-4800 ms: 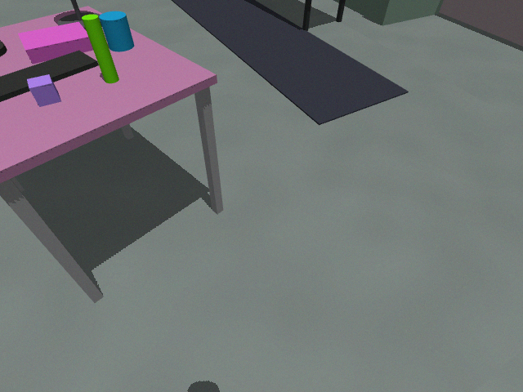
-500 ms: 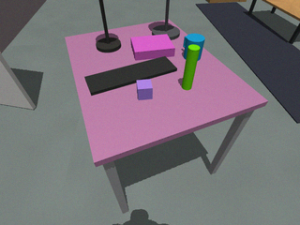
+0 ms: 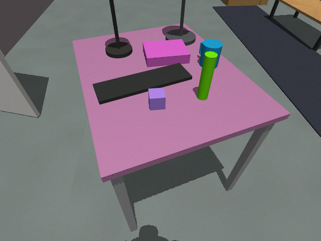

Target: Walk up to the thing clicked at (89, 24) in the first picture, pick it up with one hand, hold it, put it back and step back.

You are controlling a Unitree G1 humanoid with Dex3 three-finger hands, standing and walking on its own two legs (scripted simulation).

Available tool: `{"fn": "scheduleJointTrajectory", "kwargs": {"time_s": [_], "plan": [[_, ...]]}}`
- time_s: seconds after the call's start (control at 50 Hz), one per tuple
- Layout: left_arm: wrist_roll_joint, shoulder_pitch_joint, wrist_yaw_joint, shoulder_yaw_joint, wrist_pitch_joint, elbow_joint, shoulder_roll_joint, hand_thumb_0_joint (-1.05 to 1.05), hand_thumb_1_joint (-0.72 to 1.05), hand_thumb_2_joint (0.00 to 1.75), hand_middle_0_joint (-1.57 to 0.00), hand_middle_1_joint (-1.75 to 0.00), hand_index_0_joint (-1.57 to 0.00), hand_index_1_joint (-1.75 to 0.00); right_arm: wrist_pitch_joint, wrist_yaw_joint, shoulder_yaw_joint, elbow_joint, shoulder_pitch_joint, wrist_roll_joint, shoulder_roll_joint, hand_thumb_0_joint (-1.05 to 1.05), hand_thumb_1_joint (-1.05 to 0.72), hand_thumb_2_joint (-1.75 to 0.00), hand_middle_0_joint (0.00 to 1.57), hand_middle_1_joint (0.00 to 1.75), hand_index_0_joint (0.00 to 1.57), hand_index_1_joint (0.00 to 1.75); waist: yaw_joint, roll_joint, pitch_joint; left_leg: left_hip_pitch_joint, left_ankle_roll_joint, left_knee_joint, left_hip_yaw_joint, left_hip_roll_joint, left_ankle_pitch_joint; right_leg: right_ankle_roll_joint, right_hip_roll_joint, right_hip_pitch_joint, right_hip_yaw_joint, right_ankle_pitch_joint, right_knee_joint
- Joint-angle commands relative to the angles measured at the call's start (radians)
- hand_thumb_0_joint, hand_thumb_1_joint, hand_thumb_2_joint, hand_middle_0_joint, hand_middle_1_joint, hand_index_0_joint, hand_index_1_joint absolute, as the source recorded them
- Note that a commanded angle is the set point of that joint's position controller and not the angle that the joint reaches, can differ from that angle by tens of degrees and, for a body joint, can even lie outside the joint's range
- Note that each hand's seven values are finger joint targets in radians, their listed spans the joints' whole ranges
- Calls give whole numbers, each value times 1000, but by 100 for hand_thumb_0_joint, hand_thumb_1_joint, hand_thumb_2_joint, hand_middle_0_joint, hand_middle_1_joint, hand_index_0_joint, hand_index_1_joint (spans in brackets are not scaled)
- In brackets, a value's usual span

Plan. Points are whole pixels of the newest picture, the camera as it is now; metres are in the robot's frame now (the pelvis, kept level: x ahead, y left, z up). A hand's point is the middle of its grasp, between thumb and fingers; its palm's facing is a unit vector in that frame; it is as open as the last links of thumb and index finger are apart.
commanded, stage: stand
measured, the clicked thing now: (206, 77) +0.68 -0.18 +0.03
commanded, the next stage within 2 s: walk up in 1.80 s
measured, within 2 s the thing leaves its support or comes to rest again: neither
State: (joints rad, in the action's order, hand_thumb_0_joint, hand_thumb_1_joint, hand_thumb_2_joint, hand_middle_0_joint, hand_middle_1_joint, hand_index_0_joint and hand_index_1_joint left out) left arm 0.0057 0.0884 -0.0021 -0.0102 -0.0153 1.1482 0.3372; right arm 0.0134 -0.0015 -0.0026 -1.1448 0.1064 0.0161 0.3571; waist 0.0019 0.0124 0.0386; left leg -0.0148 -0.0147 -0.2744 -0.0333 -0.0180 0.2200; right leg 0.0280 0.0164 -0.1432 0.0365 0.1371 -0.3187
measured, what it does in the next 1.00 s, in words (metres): stands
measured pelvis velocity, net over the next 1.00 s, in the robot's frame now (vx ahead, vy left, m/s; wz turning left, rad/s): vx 0.00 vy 0.00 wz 0.01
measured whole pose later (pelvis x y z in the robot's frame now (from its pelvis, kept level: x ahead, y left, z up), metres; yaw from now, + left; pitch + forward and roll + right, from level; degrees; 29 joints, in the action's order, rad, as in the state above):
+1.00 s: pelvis +0.00 +0.00 +0.00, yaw +1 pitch -2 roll +0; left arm 0.01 0.09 0.00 -0.01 -0.01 1.14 0.34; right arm 0.01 0.00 0.01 -1.13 0.14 0.02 0.36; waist 0.00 0.02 0.04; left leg -0.02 -0.02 -0.28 -0.02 -0.02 0.22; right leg 0.03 0.02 -0.14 0.05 0.14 -0.32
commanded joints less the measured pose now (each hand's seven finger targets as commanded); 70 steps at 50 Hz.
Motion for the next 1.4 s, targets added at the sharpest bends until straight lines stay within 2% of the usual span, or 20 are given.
{"fn": "scheduleJointTrajectory", "kwargs": {"time_s": [0.0, 0.08, 0.14, 0.2, 0.28, 0.34, 0.5, 0.54, 0.56, 0.6, 0.64, 0.74, 0.86, 1.06, 1.2, 1.34, 1.38], "plan": [[-2, -47, 15, 47, -21, -55, 225, 0, 90, 90, -20, -30, -20, -30, 14, 13, -36, 59, -25, -4, 198, 0, -90, -90, 20, 30, 20, 30, 1, -7, -68, -59, 23, 51, 92, -129, -135, -3, -149, 71, -132, -162, 34], [-1, -44, 13, 46, -23, -55, 226, 0, 90, 90, -20, -30, -20, -30, 17, 11, -36, 61, -22, -5, 201, 0, -90, -90, 20, 30, 20, 30, -2, -12, -66, -63, 28, 46, 97, -128, -110, -1, -152, 68, -139, -135, 42], [0, -47, 14, 47, -23, -59, 228, 0, 90, 90, -20, -30, -20, -30, 17, 12, -37, 63, -18, -4, 200, 0, -90, -90, 20, 30, 20, 30, 1, -15, -82, -55, 26, 43, 95, -128, -135, 1, -154, 76, -137, -173, 36], [-3, -44, 14, 47, -23, -59, 222, 0, 90, 90, -20, -30, -20, -30, 16, 13, -35, 63, -19, -5, 199, 0, -90, -90, 20, 30, 20, 30, -1, -10, -58, -67, 28, 42, 98, -129, -130, 3, -154, 64, -137, -184, 40], [-3, -41, 13, 49, -22, -56, 227, 0, 90, 90, -20, -30, -20, -30, 15, 11, -34, 64, -12, -5, 198, 0, -90, -90, 20, 30, 20, 30, -4, -16, -57, -80, 29, 49, 101, -123, -86, -1, -148, 69, -135, -105, 45], [-2, -47, 14, 50, -23, -57, 230, 0, 90, 90, -20, -30, -20, -30, 15, 12, -32, 66, -4, -4, 195, 0, -90, -90, 20, 30, 20, 30, 1, -21, -61, -79, 30, 47, 101, -126, -104, 2, -155, 70, -139, -151, 42], [-1, -38, 15, 49, -21, -60, 232, 0, 90, 90, -20, -30, -20, -30, 12, 12, -33, 64, 9, -2, 197, 0, -90, -90, 20, 30, 20, 30, 2, -29, -60, -77, 30, 31, 100, -120, -85, -2, -152, 62, -143, -105, 52], [-1, -40, 16, 49, -20, -60, 230, 0, 90, 90, -20, -30, -20, -30, 8, 11, -33, 63, 9, -3, 196, 0, -90, -90, 20, 30, 20, 30, -2, -27, -38, -97, 29, 32, 99, -115, -58, -5, -150, 57, -144, -64, 62], [0, -38, 15, 48, -21, -61, 231, 0, 90, 90, -20, -30, -20, -30, 9, 12, -34, 65, 15, -2, 200, 0, -90, -90, 20, 30, 20, 30, 4, -26, -56, -82, 32, 29, 98, -118, -68, -1, -155, 58, -150, -87, 58], [-2, -35, 14, 48, -22, -61, 230, 0, 90, 90, -20, -30, -20, -30, 9, 11, -32, 63, 8, -3, 200, 0, -90, -90, 20, 30, 20, 30, -5, -13, -31, -99, 33, 32, 103, -116, -53, -5, -148, 46, -146, -57, 63], [-1, -43, 15, 50, -23, -63, 231, 0, 90, 90, -20, -30, -20, -30, 12, 12, -32, 66, 20, -2, 200, 0, -90, -90, 20, 30, 20, 30, 5, -14, -63, -85, 33, 34, 104, -126, -98, 2, -155, 72, -143, -135, 40], [-2, -32, 14, 48, -23, -62, 224, 0, 90, 90, -20, -30, -20, -30, 15, 15, -32, 69, 8, -3, 205, 0, -90, -90, 20, 30, 20, 30, -3, -3, -72, -75, 30, 35, 105, -130, -151, 4, -157, 91, -133, -212, 26], [-2, -33, 14, 49, -19, -60, 225, 0, 90, 90, -20, -30, -20, -30, 15, 15, -30, 69, 14, -5, 206, 0, -90, -90, 20, 30, 20, 30, -4, -9, -59, -75, 27, 48, 106, -126, -117, 0, -147, 77, -127, -134, 35], [-1, -37, 13, 49, -22, -59, 227, 0, 90, 90, -20, -30, -20, -30, 15, 16, -29, 74, 11, -4, 204, 0, -90, -90, 20, 30, 20, 30, -1, -17, -57, -68, 31, 46, 107, -130, -114, 2, -155, 69, -134, -159, 34], [-1, -29, 13, 49, -21, -60, 227, 0, 90, 90, -20, -30, -20, -30, 17, 16, -29, 77, 3, -4, 207, 0, -90, -90, 20, 30, 20, 30, -3, -11, -76, -51, 27, 44, 104, -130, -159, 2, -154, 78, -124, -197, 28], [-2, -35, 14, 50, -21, -59, 232, 0, 90, 90, -20, -30, -20, -30, 12, 13, -27, 71, 13, -3, 196, 0, -90, -90, 20, 30, 20, 30, -2, -19, -39, -86, 31, 47, 104, -124, -84, 0, -153, 69, -133, -128, 50], [-3, -28, 14, 51, -21, -59, 233, 0, 90, 90, -20, -30, -20, -30, 14, 13, -28, 73, 16, -4, 199, 0, -90, -90, 20, 30, 20, 30, -4, -23, -53, -73, 29, 46, 105, -123, -91, 1, -153, 68, -135, -117, 47]]}}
